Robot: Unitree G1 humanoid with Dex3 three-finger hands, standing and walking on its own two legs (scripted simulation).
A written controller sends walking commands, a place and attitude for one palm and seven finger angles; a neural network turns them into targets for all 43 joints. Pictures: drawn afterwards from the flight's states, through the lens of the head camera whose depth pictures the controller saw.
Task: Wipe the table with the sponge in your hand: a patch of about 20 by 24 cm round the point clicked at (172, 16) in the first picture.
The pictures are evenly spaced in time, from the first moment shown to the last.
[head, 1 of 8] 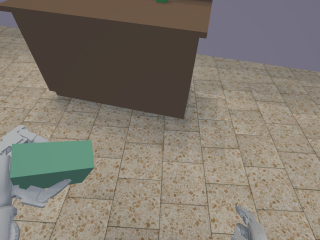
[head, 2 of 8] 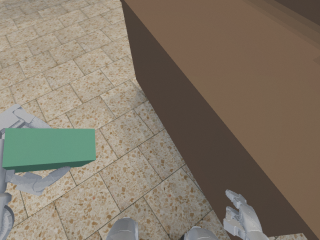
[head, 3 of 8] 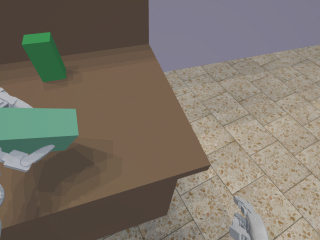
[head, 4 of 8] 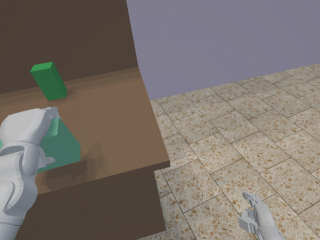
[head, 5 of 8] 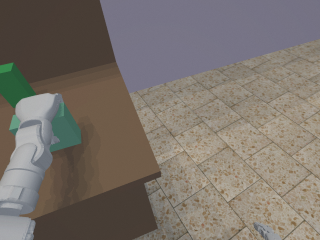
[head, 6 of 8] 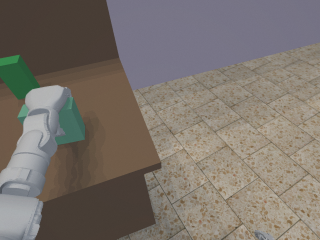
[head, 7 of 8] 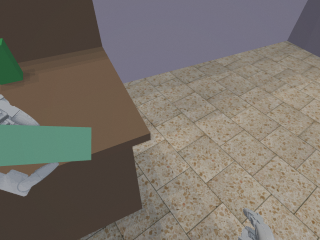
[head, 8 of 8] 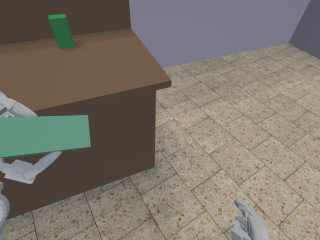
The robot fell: no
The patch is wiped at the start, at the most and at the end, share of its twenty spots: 0.00 1.00 1.00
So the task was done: yes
